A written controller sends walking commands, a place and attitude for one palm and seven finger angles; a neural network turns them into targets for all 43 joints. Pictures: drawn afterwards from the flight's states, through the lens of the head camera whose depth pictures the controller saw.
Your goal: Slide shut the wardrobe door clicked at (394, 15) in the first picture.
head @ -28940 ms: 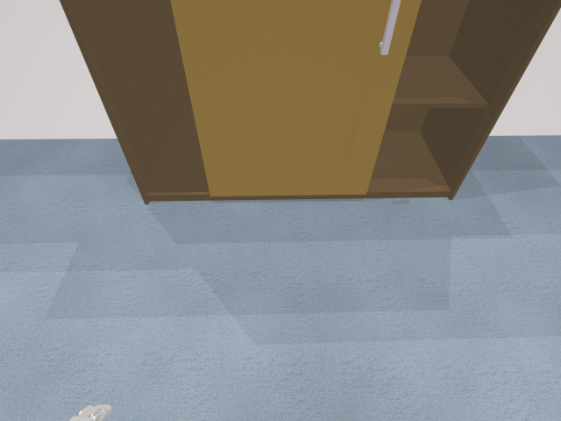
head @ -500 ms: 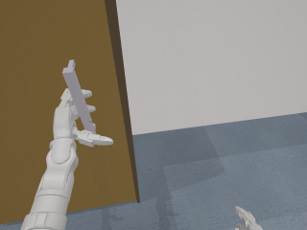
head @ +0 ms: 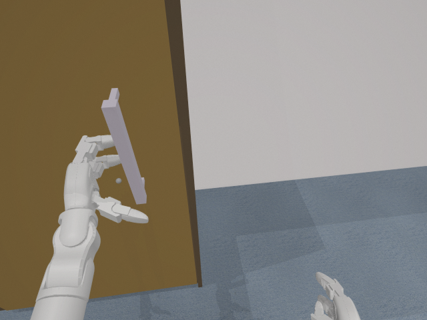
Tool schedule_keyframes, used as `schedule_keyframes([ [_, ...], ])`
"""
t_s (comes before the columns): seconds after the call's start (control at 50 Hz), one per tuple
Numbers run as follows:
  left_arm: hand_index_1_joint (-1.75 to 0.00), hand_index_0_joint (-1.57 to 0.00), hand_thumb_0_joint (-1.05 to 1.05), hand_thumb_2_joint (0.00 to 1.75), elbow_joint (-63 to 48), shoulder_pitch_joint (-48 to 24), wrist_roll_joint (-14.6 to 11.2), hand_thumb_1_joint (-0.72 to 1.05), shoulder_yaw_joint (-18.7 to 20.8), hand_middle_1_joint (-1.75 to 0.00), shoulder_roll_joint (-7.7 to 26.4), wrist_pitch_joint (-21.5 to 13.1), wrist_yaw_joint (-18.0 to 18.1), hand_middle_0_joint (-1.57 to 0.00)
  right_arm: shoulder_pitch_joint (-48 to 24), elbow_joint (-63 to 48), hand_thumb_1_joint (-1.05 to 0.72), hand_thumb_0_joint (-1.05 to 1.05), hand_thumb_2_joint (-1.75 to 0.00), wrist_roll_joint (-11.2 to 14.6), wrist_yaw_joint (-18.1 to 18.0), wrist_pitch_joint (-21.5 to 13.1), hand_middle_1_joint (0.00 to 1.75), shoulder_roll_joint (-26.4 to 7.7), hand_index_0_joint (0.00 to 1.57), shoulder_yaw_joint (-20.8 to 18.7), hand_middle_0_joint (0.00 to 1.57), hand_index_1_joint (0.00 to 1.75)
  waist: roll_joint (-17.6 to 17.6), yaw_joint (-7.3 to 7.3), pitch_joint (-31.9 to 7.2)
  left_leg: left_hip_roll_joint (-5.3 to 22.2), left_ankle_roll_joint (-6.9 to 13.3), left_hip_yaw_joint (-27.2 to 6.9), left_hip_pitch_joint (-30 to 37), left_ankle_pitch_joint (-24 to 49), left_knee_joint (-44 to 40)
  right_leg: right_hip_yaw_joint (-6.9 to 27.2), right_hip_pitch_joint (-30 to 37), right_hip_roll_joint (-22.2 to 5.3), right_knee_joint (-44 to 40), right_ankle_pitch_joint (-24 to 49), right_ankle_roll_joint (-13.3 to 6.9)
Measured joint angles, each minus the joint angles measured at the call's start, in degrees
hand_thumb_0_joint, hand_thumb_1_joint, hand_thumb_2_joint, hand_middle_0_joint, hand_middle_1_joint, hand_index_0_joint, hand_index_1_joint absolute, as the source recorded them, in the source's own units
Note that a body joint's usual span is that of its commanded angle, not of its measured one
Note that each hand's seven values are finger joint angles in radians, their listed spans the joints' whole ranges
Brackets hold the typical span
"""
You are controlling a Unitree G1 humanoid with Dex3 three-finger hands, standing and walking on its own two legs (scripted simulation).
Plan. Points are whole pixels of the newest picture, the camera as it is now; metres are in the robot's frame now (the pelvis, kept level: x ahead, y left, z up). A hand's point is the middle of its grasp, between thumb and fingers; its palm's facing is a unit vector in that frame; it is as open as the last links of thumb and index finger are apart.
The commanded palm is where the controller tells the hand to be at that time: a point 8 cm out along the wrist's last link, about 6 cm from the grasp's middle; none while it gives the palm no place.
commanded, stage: slip the hand off the handle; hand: left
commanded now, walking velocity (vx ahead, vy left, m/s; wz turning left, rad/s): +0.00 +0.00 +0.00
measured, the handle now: (129, 153) +0.38 +0.20 +0.13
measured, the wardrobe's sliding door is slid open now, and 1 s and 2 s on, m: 0.00 0.00 0.00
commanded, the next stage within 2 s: draw the hand back to the body in 1.10 s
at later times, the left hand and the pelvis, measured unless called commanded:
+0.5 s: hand (99, 196) +0.28 +0.22 +0.12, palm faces +0.24 -0.96 -0.13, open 14.7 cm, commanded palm +0.24 +0.27 +0.13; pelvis +0.00 +0.01 +0.00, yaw +0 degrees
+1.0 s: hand (91, 241) +0.20 +0.21 +0.12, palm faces +0.27 -0.95 -0.15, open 14.7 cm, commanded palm +0.15 +0.25 +0.13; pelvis +0.00 -0.01 +0.00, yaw +1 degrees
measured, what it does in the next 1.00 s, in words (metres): stands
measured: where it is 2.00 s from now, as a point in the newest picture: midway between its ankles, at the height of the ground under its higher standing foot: outside the picture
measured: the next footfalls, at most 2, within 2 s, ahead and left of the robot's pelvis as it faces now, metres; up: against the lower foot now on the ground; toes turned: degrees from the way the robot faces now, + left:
none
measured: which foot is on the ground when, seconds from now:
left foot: down 0.00-1.00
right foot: down 0.00-1.00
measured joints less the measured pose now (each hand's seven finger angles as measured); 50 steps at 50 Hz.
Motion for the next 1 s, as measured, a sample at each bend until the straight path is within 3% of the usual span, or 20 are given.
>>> schedule_keyframes([
  [0.36, -1.15, -0.26, -0.02, 0.20, 3.24, -0.40, -3.29, -0.55, 5.36, -1.15, 3.61, -1.23, -5.85, -0.26, 1.80, 1.04, -0.90, 0.02, -0.90, 0.74, -1.27, -0.78, 0.30, -0.86, 0.20, 0.03, 0.20, 0.30, 0.37, -0.50, -0.13, -0.08, 0.33, 0.02, -1.45, 0.04, 0.95, -0.01, -1.09, -0.09, 0.19, 0.43, 0.36],
  [0.78, -1.15, -0.26, -0.02, 0.20, -15.03, 17.01, -3.61, -0.55, 0.27, -1.15, 0.34, -0.64, -4.43, -0.26, 0.29, -0.78, -0.90, 0.02, -0.90, 0.12, -0.66, -2.92, 0.30, -0.24, 0.20, 0.75, 0.20, 0.30, 1.11, 0.88, -0.30, -0.22, 0.02, -0.79, -0.31, -0.34, 1.62, -0.85, 0.23, -0.22, 1.10, -0.38, 0.06],
  [0.9, -1.15, -0.26, -0.02, 0.20, -19.12, 22.13, -4.08, -0.55, 0.21, -1.15, 0.30, 0.65, -4.62, -0.26, -0.06, -1.72, -0.90, 0.02, -0.90, 0.00, -0.55, -2.92, 0.30, 0.04, 0.20, 1.07, 0.20, 0.30, 1.18, 1.34, -0.39, -0.04, -0.27, -1.16, 0.24, -0.49, 1.53, -1.23, 0.83, -0.04, 1.06, -0.65, -0.25],
  [1.0, -1.15, -0.26, -0.02, 0.20, -23.30, 27.50, -4.63, -0.55, 0.72, -1.15, 0.43, -0.32, -5.43, -0.26, 0.50, -2.23, -0.90, 0.02, -0.90, -0.23, -0.29, -3.40, 0.30, -0.10, 0.20, 0.92, 0.20, 0.30, 1.24, 1.69, -0.79, 0.10, -0.50, -1.56, -0.01, -0.99, 2.23, -1.64, 0.76, 0.12, 1.61, -1.18, -0.47],
])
